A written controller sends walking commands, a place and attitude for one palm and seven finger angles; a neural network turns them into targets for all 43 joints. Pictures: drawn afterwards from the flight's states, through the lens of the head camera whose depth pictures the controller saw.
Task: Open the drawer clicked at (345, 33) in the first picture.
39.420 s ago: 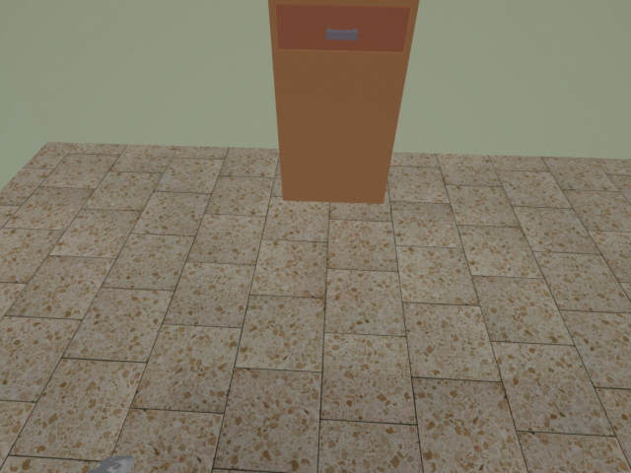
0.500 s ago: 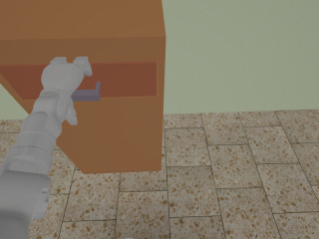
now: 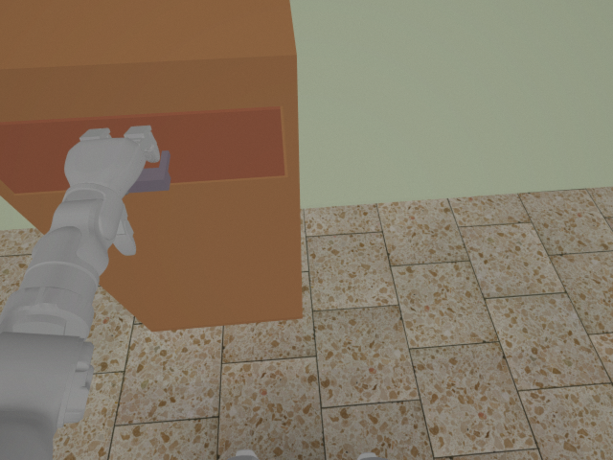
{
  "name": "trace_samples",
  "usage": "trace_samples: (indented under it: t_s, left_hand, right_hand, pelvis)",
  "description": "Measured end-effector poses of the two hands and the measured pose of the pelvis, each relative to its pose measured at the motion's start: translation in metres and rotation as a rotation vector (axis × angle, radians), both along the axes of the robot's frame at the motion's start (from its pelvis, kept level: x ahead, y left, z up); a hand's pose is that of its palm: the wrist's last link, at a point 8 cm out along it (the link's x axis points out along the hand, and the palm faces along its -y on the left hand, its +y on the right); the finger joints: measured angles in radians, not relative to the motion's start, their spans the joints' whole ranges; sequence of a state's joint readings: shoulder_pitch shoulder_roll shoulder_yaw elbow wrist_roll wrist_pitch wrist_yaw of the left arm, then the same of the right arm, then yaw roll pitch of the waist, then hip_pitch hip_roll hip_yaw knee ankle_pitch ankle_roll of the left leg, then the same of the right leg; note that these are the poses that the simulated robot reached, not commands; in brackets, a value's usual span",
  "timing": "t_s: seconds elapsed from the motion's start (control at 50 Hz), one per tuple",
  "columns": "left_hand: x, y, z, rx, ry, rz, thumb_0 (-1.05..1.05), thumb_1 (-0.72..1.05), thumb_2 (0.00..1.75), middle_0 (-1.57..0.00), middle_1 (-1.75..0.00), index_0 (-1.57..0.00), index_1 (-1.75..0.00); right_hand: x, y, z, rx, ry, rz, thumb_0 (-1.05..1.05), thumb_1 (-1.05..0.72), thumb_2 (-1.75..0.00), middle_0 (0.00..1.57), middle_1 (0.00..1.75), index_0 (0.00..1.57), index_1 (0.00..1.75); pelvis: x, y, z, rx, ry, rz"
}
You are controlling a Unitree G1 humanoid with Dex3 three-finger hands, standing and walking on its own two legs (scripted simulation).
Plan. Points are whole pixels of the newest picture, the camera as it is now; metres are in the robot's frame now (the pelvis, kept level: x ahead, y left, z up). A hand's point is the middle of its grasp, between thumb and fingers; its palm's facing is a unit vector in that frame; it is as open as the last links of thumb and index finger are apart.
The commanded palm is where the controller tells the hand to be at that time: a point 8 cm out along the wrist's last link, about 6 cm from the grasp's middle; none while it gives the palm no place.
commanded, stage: lower the fingers behind the handle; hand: left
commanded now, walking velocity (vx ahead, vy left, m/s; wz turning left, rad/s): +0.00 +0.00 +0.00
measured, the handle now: (133, 170) +0.51 +0.25 +0.05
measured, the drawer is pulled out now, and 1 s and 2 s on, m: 0.00 0.00 0.00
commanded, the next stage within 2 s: lift the hand off the handle in 0.94 s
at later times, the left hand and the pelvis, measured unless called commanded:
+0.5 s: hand (124, 191) +0.47 +0.25 +0.06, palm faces -0.04 +0.03 -1.00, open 13.8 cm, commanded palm +0.45 +0.25 +0.08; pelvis -0.02 +0.00 -0.01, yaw +0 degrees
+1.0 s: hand (125, 190) +0.47 +0.25 +0.05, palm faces -0.02 +0.02 -1.00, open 13.7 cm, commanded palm +0.45 +0.26 +0.08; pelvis -0.03 +0.01 -0.02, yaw -1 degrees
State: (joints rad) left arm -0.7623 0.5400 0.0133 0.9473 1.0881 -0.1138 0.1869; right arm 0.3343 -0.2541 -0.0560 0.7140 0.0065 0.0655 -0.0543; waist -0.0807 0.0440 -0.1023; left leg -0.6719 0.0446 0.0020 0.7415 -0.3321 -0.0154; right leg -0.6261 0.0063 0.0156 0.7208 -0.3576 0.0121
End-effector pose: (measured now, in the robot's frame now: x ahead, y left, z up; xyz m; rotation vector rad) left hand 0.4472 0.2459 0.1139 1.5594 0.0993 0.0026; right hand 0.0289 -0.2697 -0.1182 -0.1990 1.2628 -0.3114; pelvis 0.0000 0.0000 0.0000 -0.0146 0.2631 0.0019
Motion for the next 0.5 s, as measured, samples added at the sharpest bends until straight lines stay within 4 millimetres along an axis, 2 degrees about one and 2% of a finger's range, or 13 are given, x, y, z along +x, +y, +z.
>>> trace_samples:
  t_s: [0.16,0.36,0.5]
  left_hand:
    - [0.003,0.002,-0.002,0.006,-0.070,0.025,0.00,-0.49,0.30,-0.34,-1.22,-0.35,-1.24]
    - [0.002,-0.003,-0.001,0.025,-0.044,0.072,0.00,-0.49,0.30,-0.33,-1.21,-0.32,-1.26]
    - [0.001,-0.002,-0.003,0.049,-0.019,0.061,0.00,-0.49,0.30,-0.29,-1.23,-0.31,-1.23]
  right_hand:
    - [-0.008,-0.008,-0.002,-0.010,0.041,-0.004,0.01,-0.90,-0.90,0.20,0.30,0.20,0.30]
    - [-0.007,-0.001,-0.003,0.006,0.003,-0.004,0.01,-0.90,-0.90,0.20,0.30,0.20,0.30]
    - [-0.017,0.002,-0.005,0.006,-0.006,-0.005,0.01,-0.90,-0.90,0.21,0.30,0.20,0.30]
  pelvis:
    - [0.001,0.000,-0.004,-0.005,0.024,0.004]
    - [-0.007,0.000,-0.005,-0.004,0.018,0.005]
    - [-0.016,0.000,-0.008,-0.002,0.026,-0.002]
